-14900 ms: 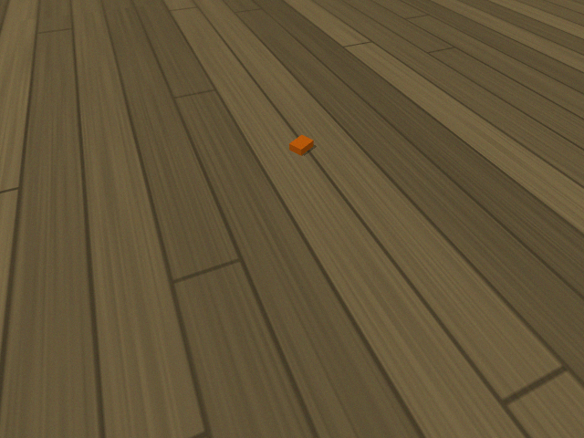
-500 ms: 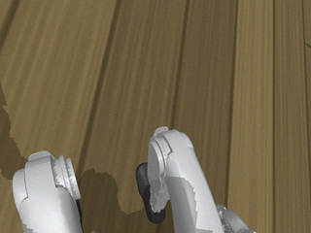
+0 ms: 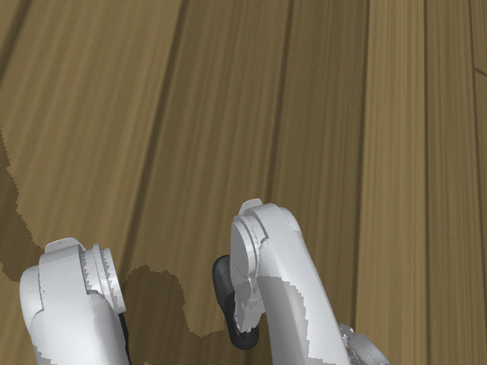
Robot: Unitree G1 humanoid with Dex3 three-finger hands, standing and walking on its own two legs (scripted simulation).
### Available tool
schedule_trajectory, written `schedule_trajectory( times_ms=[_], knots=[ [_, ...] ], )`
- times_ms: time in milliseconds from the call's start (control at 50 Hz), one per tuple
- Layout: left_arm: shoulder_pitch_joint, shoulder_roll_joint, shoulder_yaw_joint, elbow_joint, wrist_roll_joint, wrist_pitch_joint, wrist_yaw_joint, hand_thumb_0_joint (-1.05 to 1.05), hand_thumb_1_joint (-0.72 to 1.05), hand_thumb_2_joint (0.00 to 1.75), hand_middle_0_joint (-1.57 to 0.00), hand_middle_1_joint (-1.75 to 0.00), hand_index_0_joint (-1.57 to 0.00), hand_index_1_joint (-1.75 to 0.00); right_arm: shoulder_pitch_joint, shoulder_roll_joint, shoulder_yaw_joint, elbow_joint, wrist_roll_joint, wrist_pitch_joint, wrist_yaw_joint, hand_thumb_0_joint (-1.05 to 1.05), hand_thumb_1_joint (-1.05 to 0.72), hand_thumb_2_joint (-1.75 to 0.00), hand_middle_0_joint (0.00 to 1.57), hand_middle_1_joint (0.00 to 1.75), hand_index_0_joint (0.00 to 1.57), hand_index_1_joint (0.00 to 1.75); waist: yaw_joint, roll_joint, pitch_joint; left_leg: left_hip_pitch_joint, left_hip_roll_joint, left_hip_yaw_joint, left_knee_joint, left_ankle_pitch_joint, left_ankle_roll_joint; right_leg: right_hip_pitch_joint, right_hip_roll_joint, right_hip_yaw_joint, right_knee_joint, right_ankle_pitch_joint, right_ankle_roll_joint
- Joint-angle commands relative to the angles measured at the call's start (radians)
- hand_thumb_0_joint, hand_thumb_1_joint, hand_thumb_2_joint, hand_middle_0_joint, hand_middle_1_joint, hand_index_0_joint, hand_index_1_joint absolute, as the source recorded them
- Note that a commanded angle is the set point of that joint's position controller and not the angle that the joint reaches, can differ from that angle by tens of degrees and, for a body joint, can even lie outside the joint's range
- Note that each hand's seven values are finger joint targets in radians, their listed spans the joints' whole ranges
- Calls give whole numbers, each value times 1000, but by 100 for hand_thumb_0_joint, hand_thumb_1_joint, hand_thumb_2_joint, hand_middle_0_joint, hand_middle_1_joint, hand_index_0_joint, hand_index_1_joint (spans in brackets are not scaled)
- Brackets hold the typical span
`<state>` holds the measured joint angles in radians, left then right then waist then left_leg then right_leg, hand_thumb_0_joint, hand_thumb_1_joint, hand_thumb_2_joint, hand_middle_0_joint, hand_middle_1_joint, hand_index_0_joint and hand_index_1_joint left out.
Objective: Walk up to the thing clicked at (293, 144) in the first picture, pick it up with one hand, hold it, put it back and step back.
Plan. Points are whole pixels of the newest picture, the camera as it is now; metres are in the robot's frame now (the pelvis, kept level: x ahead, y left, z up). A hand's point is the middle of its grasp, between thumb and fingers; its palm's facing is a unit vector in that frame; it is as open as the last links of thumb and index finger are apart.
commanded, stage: rise first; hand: left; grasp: from above
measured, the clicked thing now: out of the picture +0.49 +0.38 -0.30
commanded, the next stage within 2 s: none
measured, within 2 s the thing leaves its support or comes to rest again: neither
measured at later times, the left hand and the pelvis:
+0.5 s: hand out of the picture +0.45 +0.41 -0.16, palm faces -0.44 -0.11 -0.89, open 14.1 cm; pelvis +0.00 +0.00 +0.00, yaw +0 degrees
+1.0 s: hand out of the picture +0.45 +0.41 -0.16, palm faces -0.44 -0.11 -0.89, open 14.1 cm; pelvis +0.00 +0.00 +0.00, yaw +0 degrees
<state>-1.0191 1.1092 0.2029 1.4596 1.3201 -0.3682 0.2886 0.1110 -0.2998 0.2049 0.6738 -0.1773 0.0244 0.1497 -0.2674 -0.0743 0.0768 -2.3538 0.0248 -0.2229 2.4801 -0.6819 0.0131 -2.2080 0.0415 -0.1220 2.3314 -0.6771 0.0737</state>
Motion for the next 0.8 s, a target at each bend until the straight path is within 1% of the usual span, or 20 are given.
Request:
schedule_trajectory(
  times_ms=[0,20,100,200,240,320,380,400,420,440,500,540,560,620,640,660,680,720,760,780],
  knots=[
    [-266,299,23,-147,-30,-2,30,0,-58,103,-8,-99,-7,-100,200,-301,-97,2,-4,3,-19,0,-90,-90,20,30,20,30,-21,474,-650,608,15,77,-269,218,3,211,23,-99,-185,220,-97],
    [-262,305,21,-151,-18,0,28,0,-58,104,-9,-98,-7,-100,200,-296,-94,1,-4,3,-19,0,-90,-90,20,30,20,30,-17,500,-660,623,17,81,-270,227,1,220,25,-98,-185,227,-97],
    [-262,323,36,-152,-21,3,25,0,-55,101,-12,-96,-10,-98,198,-294,-95,-9,2,7,-18,0,-90,-90,20,30,20,30,-6,481,-667,589,13,91,-270,196,5,231,26,-94,-191,209,-98],
    [-302,312,26,-187,-18,2,26,0,-55,101,-11,-97,-9,-99,202,-294,-95,-12,2,7,-18,0,-90,-90,20,30,20,30,-21,498,-688,610,14,88,-271,213,5,235,26,-95,-192,224,-97],
    [-256,299,26,-148,-22,9,22,0,-55,101,-11,-97,-9,-99,204,-295,-97,-7,4,7,-18,0,-90,-90,20,30,20,30,-14,481,-672,609,12,88,-276,221,5,229,25,-96,-191,226,-97],
    [-284,292,6,-152,-28,5,18,0,-55,101,-10,-99,-9,-100,202,-289,-91,-12,4,9,-18,0,-90,-90,20,30,20,30,-26,453,-663,555,10,97,-260,198,10,249,27,-92,-201,219,-96],
    [-285,313,30,-155,-35,3,18,0,-55,101,-11,-97,-9,-99,205,-300,-95,-15,6,5,-20,0,-90,-90,20,30,20,30,-20,454,-647,575,10,89,-270,195,6,229,24,-96,-197,208,-99],
    [-291,331,35,-172,-28,2,18,0,-55,101,-11,-96,-9,-98,198,-305,-91,-15,5,7,-21,0,-90,-90,20,30,20,30,-14,487,-665,606,11,82,-275,213,1,226,21,-97,-188,216,-101],
    [-283,323,24,-156,-27,1,15,0,-54,101,-12,-96,-10,-98,195,-298,-91,-17,6,6,-21,0,-90,-90,20,30,20,30,-14,488,-679,611,15,86,-265,217,4,226,25,-93,-189,220,-99],
    [-298,334,31,-188,-20,-2,14,0,-54,101,-13,-96,-11,-97,204,-297,-88,-17,4,7,-20,0,-90,-90,20,30,20,30,-20,493,-705,629,15,89,-261,246,5,251,26,-93,-192,243,-96],
    [-292,340,40,-174,-24,2,22,0,-55,101,-11,-97,-10,-98,205,-291,-88,-17,3,8,-19,0,-90,-90,20,30,20,30,-14,486,-705,592,10,104,-254,232,8,270,28,-86,-198,241,-96],
    [-296,325,30,-165,-27,2,21,0,-56,102,-10,-98,-9,-99,206,-293,-86,-13,2,9,-20,0,-90,-90,20,30,20,30,-27,473,-688,572,10,103,-252,219,9,264,29,-91,-200,230,-96],
    [-277,316,23,-154,-21,5,18,0,-57,102,-9,-99,-8,-101,208,-290,-83,-12,0,9,-20,0,-90,-90,20,30,20,30,-20,476,-683,576,10,106,-255,217,11,266,30,-89,-205,228,-95],
    [-276,312,14,-138,-23,8,13,0,-55,102,-11,-97,-10,-99,201,-295,-85,-16,5,11,-22,0,-90,-90,20,30,20,30,-24,494,-656,581,11,90,-277,199,3,228,27,-98,-192,210,-100],
    [-288,311,18,-174,-27,6,13,0,-55,102,-11,-97,-9,-99,198,-300,-88,-17,4,12,-23,0,-90,-90,20,30,20,30,-16,492,-676,597,12,87,-278,202,4,230,26,-100,-194,212,-98],
    [-270,303,9,-128,-23,10,13,0,-56,102,-11,-98,-9,-99,197,-303,-90,-20,8,12,-24,0,-90,-90,20,30,20,30,-23,486,-644,579,11,81,-278,188,2,205,25,-102,-187,202,-101],
    [-297,309,11,-164,-24,6,13,0,-55,102,-11,-97,-10,-99,200,-300,-88,-21,7,12,-24,0,-90,-90,20,30,20,30,-23,484,-666,585,13,85,-277,183,3,220,27,-100,-193,200,-100],
    [-286,297,9,-150,-25,10,11,0,-55,102,-11,-97,-9,-99,206,-301,-91,-17,8,11,-23,0,-90,-90,20,30,20,30,-28,490,-659,606,12,82,-277,214,2,218,23,-99,-188,221,-98],
    [-317,315,13,-172,-27,7,13,0,-56,102,-11,-97,-9,-99,210,-298,-84,-22,5,10,-23,0,-90,-90,20,30,20,30,-35,484,-683,589,10,90,-263,219,7,244,26,-98,-195,232,-97],
    [-298,313,15,-153,-29,6,14,0,-55,102,-11,-97,-9,-99,206,-302,-84,-20,6,12,-24,0,-90,-90,20,30,20,30,-30,466,-671,582,9,88,-267,218,8,243,25,-98,-196,228,-96]
  ],
)
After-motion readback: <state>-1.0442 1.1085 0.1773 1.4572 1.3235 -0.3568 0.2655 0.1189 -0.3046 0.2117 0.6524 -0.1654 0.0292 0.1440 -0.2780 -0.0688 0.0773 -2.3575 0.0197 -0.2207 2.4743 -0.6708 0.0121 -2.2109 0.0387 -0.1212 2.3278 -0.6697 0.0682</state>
